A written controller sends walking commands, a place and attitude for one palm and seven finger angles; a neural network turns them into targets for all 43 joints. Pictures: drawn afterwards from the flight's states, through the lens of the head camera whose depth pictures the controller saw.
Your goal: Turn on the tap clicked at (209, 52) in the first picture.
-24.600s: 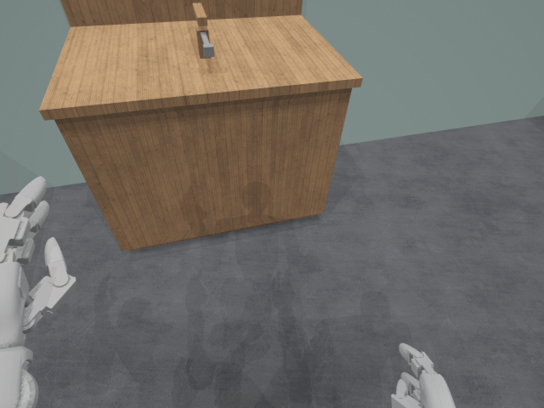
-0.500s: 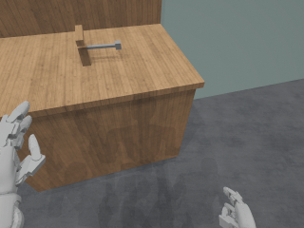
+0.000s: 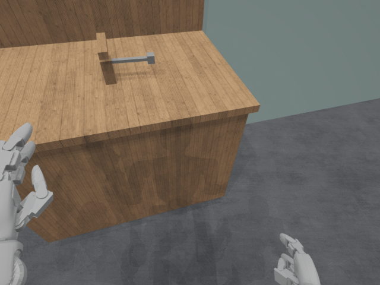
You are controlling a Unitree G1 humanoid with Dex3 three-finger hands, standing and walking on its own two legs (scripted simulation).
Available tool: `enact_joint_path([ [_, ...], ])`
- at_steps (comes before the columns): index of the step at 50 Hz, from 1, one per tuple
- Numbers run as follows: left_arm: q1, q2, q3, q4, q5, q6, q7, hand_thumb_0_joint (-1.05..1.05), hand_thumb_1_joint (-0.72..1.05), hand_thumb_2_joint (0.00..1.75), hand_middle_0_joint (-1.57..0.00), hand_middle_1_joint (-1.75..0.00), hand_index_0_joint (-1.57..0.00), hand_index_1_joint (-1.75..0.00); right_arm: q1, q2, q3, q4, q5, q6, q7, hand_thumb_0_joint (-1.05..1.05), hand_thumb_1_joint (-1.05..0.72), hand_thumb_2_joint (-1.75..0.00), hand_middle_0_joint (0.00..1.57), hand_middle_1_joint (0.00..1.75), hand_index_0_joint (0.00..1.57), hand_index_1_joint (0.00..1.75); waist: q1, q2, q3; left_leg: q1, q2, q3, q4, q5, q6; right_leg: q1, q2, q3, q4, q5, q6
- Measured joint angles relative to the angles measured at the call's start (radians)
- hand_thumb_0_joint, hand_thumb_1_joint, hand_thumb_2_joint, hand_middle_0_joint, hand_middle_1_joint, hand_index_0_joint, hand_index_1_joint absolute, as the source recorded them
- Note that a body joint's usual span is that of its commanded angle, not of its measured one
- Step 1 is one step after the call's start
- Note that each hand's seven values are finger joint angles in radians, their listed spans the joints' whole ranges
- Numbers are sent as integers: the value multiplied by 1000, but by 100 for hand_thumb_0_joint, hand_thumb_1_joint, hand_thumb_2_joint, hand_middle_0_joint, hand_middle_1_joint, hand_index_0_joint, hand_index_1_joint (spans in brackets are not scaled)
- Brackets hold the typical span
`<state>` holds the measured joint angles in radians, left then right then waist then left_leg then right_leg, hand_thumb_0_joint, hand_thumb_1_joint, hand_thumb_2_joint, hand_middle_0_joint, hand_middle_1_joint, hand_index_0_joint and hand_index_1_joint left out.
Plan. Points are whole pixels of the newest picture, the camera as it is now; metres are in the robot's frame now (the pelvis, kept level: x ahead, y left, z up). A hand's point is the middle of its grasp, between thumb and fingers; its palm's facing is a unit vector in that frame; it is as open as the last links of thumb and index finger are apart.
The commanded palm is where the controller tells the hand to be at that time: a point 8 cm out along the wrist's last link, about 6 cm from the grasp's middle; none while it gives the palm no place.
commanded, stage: stand and check the lever's angle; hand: left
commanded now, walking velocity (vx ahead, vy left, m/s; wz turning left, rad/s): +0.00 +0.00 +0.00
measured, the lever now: (150, 58) +0.78 +0.20 +0.08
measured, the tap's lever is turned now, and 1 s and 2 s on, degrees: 86 86 86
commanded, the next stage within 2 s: stand and wait in 0.16 s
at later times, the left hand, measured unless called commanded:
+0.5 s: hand (49, 199) +0.21 +0.24 +0.15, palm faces +0.40 -0.85 -0.35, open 7.4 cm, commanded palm +0.15 +0.28 +0.17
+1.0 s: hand (49, 196) +0.21 +0.24 +0.15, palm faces +0.40 -0.85 -0.34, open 7.4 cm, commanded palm +0.16 +0.28 +0.17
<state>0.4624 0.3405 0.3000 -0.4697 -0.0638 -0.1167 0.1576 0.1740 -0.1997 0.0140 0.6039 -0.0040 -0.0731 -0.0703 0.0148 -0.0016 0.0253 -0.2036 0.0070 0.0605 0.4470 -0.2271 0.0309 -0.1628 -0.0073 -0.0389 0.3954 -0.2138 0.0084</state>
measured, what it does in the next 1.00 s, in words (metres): stands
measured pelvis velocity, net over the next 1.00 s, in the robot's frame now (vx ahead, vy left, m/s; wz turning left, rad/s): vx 0.00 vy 0.00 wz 0.00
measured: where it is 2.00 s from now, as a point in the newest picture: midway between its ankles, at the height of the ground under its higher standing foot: outside the picture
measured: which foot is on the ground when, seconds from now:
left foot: down 0.00-1.00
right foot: down 0.00-1.00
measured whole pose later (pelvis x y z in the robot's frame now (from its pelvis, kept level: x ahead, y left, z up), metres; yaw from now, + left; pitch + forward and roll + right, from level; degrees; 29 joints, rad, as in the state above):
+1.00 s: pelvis +0.00 +0.00 +0.00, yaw +0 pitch -1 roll -1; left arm 0.47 0.33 0.30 -0.45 -0.07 -0.11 0.16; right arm 0.17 -0.21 0.01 0.61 0.00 -0.06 -0.07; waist 0.02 0.02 0.02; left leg -0.20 0.01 0.06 0.43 -0.22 0.03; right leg -0.15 0.00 -0.04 0.37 -0.20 0.01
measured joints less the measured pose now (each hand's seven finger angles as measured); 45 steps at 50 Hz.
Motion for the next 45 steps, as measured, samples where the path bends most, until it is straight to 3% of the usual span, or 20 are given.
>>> enact_joint_path([
  [45,5,-12,-8,32,-3,13,-1,1,89,90,-21,-30,-21,-30,1,-9,-6,6,2,11,-5,1,-90,-90,20,30,20,30,1,27,-10,-2,7,-4,-11,10,-4,7,9,-3,-29,18,-4],
])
